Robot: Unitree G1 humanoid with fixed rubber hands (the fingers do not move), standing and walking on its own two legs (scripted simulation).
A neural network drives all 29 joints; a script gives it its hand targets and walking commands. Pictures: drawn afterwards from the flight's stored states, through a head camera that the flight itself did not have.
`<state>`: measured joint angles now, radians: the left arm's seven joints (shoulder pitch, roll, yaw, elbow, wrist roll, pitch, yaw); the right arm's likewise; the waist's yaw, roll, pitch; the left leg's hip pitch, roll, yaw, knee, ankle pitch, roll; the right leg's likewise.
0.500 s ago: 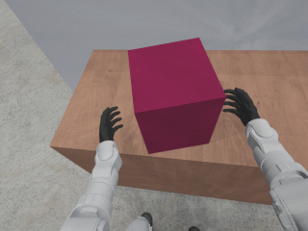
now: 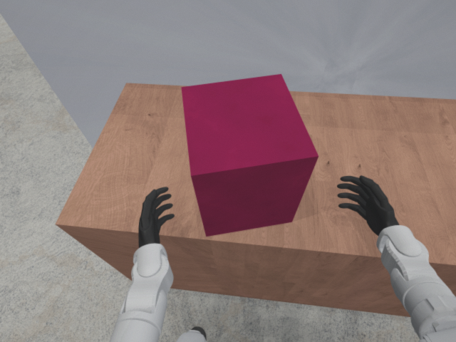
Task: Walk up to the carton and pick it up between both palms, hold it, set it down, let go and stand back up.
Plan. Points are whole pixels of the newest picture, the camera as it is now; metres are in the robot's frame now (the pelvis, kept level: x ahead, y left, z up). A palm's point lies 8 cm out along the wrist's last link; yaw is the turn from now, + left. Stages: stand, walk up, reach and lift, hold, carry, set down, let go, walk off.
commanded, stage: set down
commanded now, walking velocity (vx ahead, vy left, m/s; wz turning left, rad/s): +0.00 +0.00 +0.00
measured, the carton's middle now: (241, 160) +0.46 +0.07 +0.00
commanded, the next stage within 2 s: none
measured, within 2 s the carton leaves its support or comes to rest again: neither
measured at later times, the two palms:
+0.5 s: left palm (146, 265) +0.22 +0.20 +0.01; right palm (408, 270) +0.27 -0.23 +0.00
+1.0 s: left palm (145, 282) +0.19 +0.19 +0.00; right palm (416, 305) +0.22 -0.23 -0.02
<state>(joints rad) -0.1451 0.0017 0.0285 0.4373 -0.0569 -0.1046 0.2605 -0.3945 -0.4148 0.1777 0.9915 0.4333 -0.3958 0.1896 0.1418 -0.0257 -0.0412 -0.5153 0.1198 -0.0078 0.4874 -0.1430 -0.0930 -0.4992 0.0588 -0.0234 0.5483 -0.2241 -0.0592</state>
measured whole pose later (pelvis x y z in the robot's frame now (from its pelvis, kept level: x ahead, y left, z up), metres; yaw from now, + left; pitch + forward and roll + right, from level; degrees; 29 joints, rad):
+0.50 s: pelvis +0.02 +0.01 +0.01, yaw +0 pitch +2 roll +0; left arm 0.23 -0.05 0.00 0.18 0.02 -0.10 0.26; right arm 0.02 -0.43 0.19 0.76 0.44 -0.46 0.23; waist 0.09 -0.05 -0.01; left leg -0.28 0.10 0.01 0.40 -0.16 -0.08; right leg -0.26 0.04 -0.01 0.47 -0.24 -0.05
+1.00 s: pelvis +0.03 +0.00 +0.01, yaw -1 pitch -2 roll +2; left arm 0.34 -0.04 0.00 0.19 0.01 -0.06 0.24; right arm 0.22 -0.41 0.11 0.54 0.34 -0.37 0.20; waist 0.07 0.00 0.02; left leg -0.16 0.09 0.04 0.36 -0.16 -0.07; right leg -0.19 0.03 0.02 0.49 -0.27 -0.05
